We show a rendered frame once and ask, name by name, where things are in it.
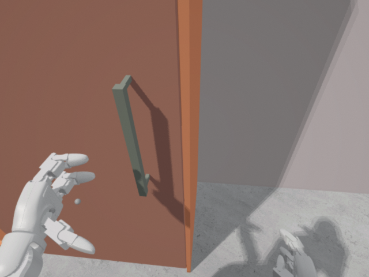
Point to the left robot forearm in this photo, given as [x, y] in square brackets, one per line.
[21, 254]

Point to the robot left hand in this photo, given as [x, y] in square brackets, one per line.
[38, 197]

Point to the handle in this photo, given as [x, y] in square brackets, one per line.
[126, 118]

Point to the robot right hand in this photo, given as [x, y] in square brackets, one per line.
[299, 264]

